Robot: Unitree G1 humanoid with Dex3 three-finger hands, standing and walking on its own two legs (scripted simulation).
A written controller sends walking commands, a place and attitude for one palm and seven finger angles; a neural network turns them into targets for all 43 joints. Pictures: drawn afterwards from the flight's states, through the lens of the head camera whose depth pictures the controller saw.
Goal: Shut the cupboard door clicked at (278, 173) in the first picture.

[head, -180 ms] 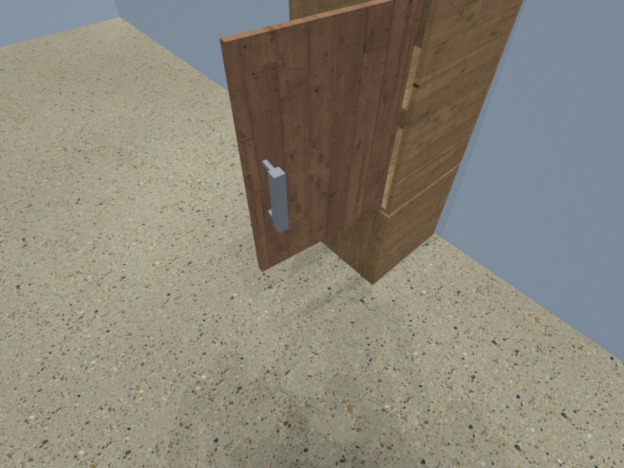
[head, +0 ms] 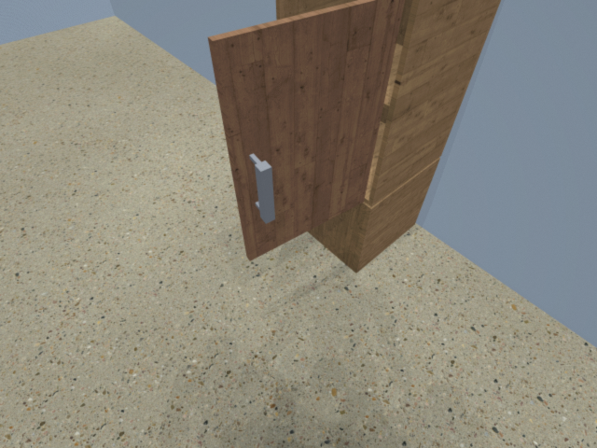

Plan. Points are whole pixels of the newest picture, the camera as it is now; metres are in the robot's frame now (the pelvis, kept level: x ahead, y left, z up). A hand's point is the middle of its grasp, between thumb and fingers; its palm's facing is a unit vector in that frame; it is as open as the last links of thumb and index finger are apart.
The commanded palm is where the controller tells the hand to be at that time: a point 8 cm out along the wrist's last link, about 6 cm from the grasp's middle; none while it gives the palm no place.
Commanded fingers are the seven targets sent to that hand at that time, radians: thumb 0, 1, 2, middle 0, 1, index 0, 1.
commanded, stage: stand and wait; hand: left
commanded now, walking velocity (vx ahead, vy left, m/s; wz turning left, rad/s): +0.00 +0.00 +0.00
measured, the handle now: (260, 188) +0.64 +0.12 -0.08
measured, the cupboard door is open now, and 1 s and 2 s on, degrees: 82 82 82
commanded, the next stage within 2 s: look at it before walking up in 0.10 s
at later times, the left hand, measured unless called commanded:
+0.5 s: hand out of the picture +0.04 +0.20 -0.17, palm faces +0.00 -0.97 -0.26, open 7.4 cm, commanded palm none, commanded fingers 0.00 0.90 0.90 -0.20 -0.30 -0.20 -0.30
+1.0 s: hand out of the picture +0.05 +0.19 -0.18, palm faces -0.05 -0.97 -0.25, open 7.4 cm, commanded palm none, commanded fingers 0.00 0.90 0.90 -0.20 -0.30 -0.20 -0.30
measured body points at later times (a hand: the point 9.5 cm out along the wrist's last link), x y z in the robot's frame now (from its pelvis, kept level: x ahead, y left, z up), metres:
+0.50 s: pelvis +0.01 -0.01 +0.00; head +0.02 -0.01 +0.45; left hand +0.04 +0.25 -0.15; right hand +0.04 -0.27 -0.15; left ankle -0.02 +0.11 -0.75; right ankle -0.04 -0.09 -0.75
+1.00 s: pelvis +0.00 -0.01 -0.01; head +0.02 -0.02 +0.44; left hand +0.05 +0.24 -0.16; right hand +0.02 -0.27 -0.16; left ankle -0.02 +0.11 -0.75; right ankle -0.04 -0.09 -0.75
